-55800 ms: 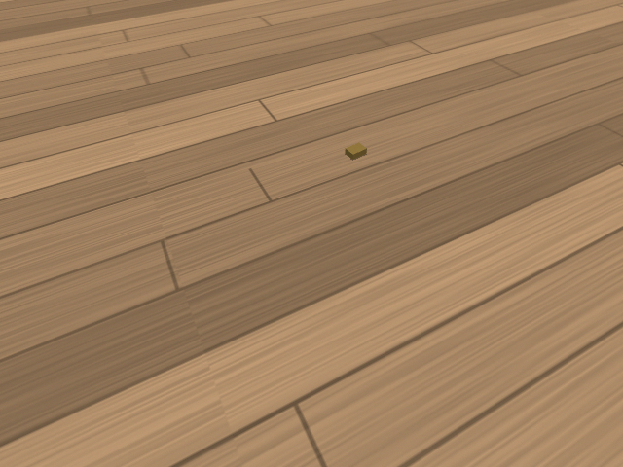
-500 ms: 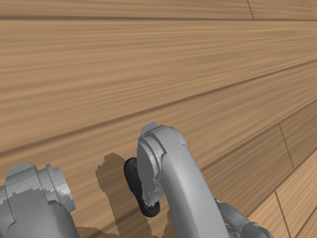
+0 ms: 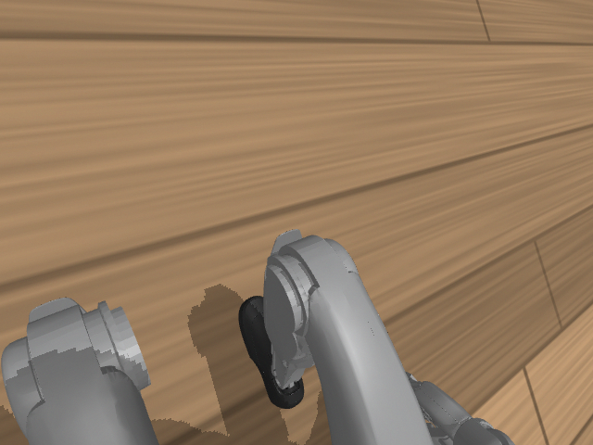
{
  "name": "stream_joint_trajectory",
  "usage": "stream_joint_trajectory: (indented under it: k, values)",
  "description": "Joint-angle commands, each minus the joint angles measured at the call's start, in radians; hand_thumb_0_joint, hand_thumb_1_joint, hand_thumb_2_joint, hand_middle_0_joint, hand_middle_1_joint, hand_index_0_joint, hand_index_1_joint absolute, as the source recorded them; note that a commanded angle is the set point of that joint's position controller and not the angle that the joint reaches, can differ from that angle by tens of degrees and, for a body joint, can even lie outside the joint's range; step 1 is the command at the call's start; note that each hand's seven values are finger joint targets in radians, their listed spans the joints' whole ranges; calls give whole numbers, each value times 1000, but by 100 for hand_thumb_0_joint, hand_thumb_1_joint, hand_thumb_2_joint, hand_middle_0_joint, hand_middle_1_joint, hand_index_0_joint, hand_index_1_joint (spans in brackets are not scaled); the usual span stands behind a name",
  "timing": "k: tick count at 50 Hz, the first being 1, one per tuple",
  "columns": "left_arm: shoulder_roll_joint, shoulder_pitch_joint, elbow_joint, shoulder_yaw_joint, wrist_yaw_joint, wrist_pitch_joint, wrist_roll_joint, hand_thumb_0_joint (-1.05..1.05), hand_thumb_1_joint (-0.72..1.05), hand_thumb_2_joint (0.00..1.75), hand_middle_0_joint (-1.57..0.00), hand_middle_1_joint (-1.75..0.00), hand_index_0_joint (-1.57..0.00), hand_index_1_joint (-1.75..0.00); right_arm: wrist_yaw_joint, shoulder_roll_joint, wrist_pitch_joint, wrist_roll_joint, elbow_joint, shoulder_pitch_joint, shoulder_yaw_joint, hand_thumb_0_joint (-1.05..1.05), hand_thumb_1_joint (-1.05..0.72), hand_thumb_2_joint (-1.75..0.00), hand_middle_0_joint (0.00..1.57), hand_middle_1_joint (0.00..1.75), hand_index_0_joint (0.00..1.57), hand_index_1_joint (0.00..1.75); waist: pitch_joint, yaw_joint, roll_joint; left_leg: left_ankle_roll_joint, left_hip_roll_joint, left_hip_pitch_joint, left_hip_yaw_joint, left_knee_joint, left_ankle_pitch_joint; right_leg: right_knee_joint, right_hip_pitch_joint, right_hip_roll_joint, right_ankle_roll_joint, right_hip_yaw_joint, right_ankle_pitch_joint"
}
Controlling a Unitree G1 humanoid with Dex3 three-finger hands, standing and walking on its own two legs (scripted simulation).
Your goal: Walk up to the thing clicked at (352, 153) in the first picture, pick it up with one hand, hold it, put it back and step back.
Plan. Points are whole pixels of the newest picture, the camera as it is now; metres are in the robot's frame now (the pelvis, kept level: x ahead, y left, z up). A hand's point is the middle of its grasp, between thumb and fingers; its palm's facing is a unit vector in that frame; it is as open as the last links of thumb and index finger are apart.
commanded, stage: withdraw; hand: left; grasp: from above
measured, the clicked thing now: out of the picture +0.44 +0.38 -0.29
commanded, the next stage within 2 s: home in 0.74 s
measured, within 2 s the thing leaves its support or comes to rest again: neither
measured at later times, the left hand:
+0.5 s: hand out of the picture +0.41 +0.39 -0.10, palm faces -0.51 -0.17 -0.84, open 13.8 cm
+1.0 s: hand out of the picture +0.44 +0.41 -0.10, palm faces -0.38 -0.11 -0.92, open 12.9 cm
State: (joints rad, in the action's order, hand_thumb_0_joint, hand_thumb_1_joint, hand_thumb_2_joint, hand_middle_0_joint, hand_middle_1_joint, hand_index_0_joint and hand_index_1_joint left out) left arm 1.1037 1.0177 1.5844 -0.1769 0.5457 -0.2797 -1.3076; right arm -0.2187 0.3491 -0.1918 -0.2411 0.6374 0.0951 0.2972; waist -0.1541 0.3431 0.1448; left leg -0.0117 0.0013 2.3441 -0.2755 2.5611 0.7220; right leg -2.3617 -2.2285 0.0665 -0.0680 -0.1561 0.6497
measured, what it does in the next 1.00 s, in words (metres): stands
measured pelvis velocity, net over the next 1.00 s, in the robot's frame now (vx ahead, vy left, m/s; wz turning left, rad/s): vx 0.00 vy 0.00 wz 0.09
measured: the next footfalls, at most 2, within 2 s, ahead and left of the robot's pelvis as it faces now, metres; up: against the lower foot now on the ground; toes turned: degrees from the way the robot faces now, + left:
none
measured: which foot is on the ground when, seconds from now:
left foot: down 0.00-1.00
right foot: down 0.00-1.00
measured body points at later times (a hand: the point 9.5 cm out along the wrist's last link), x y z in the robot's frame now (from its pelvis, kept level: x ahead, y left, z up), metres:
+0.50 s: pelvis -0.01 -0.01 +0.04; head +0.22 +0.10 +0.41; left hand +0.43 +0.40 -0.05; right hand +0.10 -0.27 -0.05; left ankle +0.06 +0.12 -0.27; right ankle +0.12 -0.13 -0.27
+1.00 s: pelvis +0.00 +0.00 +0.03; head +0.23 +0.10 +0.40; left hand +0.46 +0.41 -0.05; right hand +0.07 -0.25 -0.07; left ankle +0.06 +0.12 -0.27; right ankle +0.12 -0.13 -0.27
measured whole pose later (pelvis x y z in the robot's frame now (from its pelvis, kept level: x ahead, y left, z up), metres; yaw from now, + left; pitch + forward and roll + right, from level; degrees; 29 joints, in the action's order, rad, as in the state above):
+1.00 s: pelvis +0.00 +0.00 +0.03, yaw +5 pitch +34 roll -11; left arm 0.93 1.02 1.41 -0.15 0.28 -0.18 -1.22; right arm -0.14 0.28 -0.02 -0.13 0.66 0.17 0.14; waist 0.02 0.27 -0.02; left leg 0.01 0.01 2.35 -0.16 2.41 0.66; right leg -2.29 -2.25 0.03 -0.06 -0.07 0.65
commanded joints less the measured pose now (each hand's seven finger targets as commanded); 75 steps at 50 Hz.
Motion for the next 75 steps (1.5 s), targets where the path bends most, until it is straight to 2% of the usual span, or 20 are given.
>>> stream_joint_trajectory:
  k: [1, 5, 8, 13, 14, 19, 21, 24, 30, 37, 39, 42, 47, 52, 55, 56, 59, 63, 66, 75]
  values:
    - [300, 238, -305, -49, 3, 45, 39, 0, -52, 99, -7, -100, -7, -100, 7, 316, 4, 22, 11, 178, -153, 0, -90, -90, 20, 30, 20, 30, 819, -33, -746, -9, -41, -665, 126, -318, -341, 167, 315, 15, 98, -102, -292]
    - [211, 184, -436, -35, -85, 104, 82, 0, -52, 99, -7, -99, -7, -99, -4, 288, 44, 54, 9, 194, -210, 0, -90, -90, 20, 30, 20, 30, 885, -93, -788, -10, -29, -664, 155, -372, -355, 186, 298, 5, 107, -75, -288]
    - [71, 186, -410, 42, -186, 141, 117, 0, -51, 99, -7, -99, -7, -99, -7, 271, 82, 88, 8, 219, -239, 0, -90, -90, 20, 30, 20, 30, 804, -66, -644, 12, -20, -563, 155, -406, -262, 233, 260, 2, 108, -61, -231]
    - [-47, 178, -382, 129, -353, 157, 179, 0, -51, 100, -8, -100, -8, -100, 26, 262, 149, 125, 1, 261, -264, 0, -90, -90, 20, 30, 20, 30, 663, -27, -411, 38, -6, -486, 151, -444, -191, 320, 298, -6, 105, -38, -186]
    - [-59, 195, -394, 135, -378, 146, 191, 0, -50, 100, -8, -100, -8, -100, 35, 257, 158, 126, -4, 265, -261, 0, -90, -90, 20, 30, 20, 30, 658, -14, -381, 41, -1, -462, 151, -445, -180, 327, 322, -8, 104, -37, -172]
    - [45, 203, -408, 93, -455, 67, 192, 0, -47, 97, -12, -97, -12, -97, 84, 237, 192, 129, -25, 255, -244, 0, -90, -90, 20, 30, 20, 30, 673, -48, -302, 50, 9, -419, 183, -414, -166, 360, 388, -16, 104, -4, -130]
    - [99, 195, -409, 46, -450, 10, 180, 0, -47, 97, -13, -96, -12, -97, 97, 239, 198, 126, -26, 244, -229, 0, -90, -90, 20, 30, 20, 30, 695, -73, -297, 50, 15, -409, 189, -396, -167, 352, 383, -19, 106, -1, -120]
    - [116, 211, -405, 32, -413, -83, 142, 0, -47, 97, -11, -97, -11, -97, 108, 217, 206, 114, -29, 217, -206, 0, -90, -90, 20, 30, 20, 30, 737, -75, -371, 39, 5, -463, 192, -389, -160, 320, 362, -10, 102, -6, -115]
    - [129, 349, -445, 14, -231, -142, 49, 0, -48, 97, -10, -98, -10, -98, 114, 244, 222, 84, -8, 194, -206, 0, -90, -90, 20, 30, 20, 30, 800, -63, -560, 15, 3, -599, 186, -395, -171, 263, 250, -9, 112, -41, -124]
    - [170, 404, -368, -29, -95, -30, -13, 0, -39, 89, -18, -88, -18, -88, 109, 250, 192, 77, 30, 232, -240, 0, -90, -90, 20, 30, 20, 30, 879, -66, -643, 14, 0, -648, 178, -425, -183, 217, 185, -22, 108, -47, -166]
    - [123, 379, -274, 9, -91, 16, -10, 0, -38, 88, -18, -88, -19, -87, 105, 235, 180, 80, 37, 237, -234, 0, -90, -90, 20, 30, 20, 30, 838, -58, -606, 24, 1, -595, 193, -412, -172, 233, 186, -20, 107, -39, -164]
    - [148, 316, -240, 10, -119, 72, 2, 0, -34, 85, -21, -85, -22, -84, 105, 234, 168, 94, 33, 247, -238, 0, -89, -89, 20, 30, 20, 30, 836, -78, -542, 37, 10, -533, 207, -414, -167, 259, 225, -21, 106, -26, -161]
    - [162, 266, -314, -13, -231, 126, 107, 0, -4, 79, -21, -50, -19, -52, 99, 237, 164, 122, 9, 265, -253, 0, -89, -90, 20, 30, 20, 30, 863, -97, -487, 44, 13, -529, 199, -439, -202, 280, 307, -28, 101, -12, -184]
    - [123, 113, -497, -65, -391, 132, 242, 0, 31, 79, -20, -39, -19, -40, 99, 238, 184, 137, -12, 305, -287, 0, -89, -90, 20, 30, 20, 30, 965, -145, -466, 33, 19, -621, 212, -465, -315, 329, 426, -35, 107, 0, -246]
    - [65, 41, -813, -90, -470, 135, 395, 0, 51, 78, -18, -31, -18, -32, 109, 224, 200, 163, -41, 318, -333, 0, -90, -90, 20, 30, 20, 30, 1166, -209, -546, 21, 14, -783, 221, -544, -380, 361, 502, -41, 112, 22, -283]
    - [44, -37, -902, -100, -494, 144, 455, 0, 59, 75, -17, -26, -17, -26, 117, 228, 204, 172, -46, 313, -349, 0, -90, -90, 20, 30, 20, 30, 1174, -233, -551, 19, 11, -835, 219, -572, -390, 388, 492, -43, 114, 31, -283]
    - [-59, -222, -1046, -91, -559, 181, 589, 0, 83, 87, -19, -29, -19, -29, 137, 203, 217, 193, -59, 278, -357, 0, -90, -90, 20, 30, 20, 30, 1064, -224, -471, 30, 5, -822, 196, -638, -342, 447, 488, -42, 109, 42, -262]
    - [-124, -299, -1212, -113, -575, 225, 722, 0, 90, 90, -20, -30, -20, -30, 159, 168, 229, 217, -82, 230, -375, 0, -90, -90, 20, 30, 20, 30, 1031, -244, -420, 39, -1, -855, 183, -715, -290, 538, 536, -45, 107, 65, -222]
    - [-259, -434, -1250, -53, -575, 256, 807, 0, 90, 90, -20, -30, -20, -30, 172, 140, 216, 232, -97, 196, -381, 0, -90, -90, 20, 30, 20, 30, 945, -243, -373, 43, -14, -870, 174, -821, -179, 610, 587, -47, 98, 68, -163]
    - [-419, -677, -1363, -8, -535, 386, 1024, 0, 90, 90, -20, -30, -20, -30, 221, 95, 139, 267, -163, 79, -369, 0, -90, -90, 20, 30, 20, 30, 778, -246, -305, 41, -19, -1034, 155, -1069, -45, 842, 779, -50, 89, 85, -66]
